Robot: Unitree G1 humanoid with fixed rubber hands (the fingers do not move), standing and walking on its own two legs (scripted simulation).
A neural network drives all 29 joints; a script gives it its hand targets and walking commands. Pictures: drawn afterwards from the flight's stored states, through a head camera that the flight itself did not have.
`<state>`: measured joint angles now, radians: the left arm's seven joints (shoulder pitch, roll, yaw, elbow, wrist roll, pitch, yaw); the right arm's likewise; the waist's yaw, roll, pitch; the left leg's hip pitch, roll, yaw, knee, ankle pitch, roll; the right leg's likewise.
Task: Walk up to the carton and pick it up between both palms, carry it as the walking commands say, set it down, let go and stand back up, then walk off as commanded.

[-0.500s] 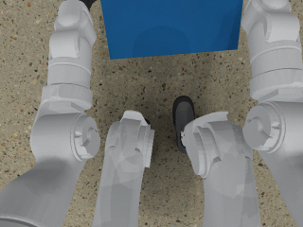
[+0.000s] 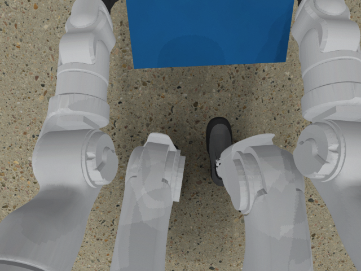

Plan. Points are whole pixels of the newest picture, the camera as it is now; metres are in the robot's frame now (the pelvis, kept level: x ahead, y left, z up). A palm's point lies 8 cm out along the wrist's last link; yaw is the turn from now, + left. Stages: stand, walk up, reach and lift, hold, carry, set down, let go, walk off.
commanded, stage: set down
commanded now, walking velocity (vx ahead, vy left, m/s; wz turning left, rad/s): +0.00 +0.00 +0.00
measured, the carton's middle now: out of the picture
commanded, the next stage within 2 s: none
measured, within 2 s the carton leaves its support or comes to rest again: rests again in 1.24 s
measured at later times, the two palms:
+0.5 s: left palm out of the picture +0.54 +0.15 -0.18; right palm out of the picture +0.55 -0.18 -0.17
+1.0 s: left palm out of the picture +0.55 +0.15 -0.19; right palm out of the picture +0.55 -0.18 -0.17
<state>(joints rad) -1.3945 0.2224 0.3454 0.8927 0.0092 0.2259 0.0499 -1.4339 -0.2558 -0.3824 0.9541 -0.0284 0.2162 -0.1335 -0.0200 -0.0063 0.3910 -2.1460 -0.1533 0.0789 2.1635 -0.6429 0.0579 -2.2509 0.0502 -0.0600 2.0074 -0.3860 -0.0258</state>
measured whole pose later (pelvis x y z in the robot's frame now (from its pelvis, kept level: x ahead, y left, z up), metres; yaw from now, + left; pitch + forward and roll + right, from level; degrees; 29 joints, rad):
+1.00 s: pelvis +0.01 +0.00 -0.01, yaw +0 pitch +36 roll -2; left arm -1.41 0.23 0.35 0.91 0.08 0.20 0.01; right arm -1.46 -0.27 -0.46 1.02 -0.03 0.20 -0.09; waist -0.02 -0.01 0.39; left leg -2.17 -0.16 0.08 2.20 -0.66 0.07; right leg -2.26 0.04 -0.07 2.05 -0.41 -0.03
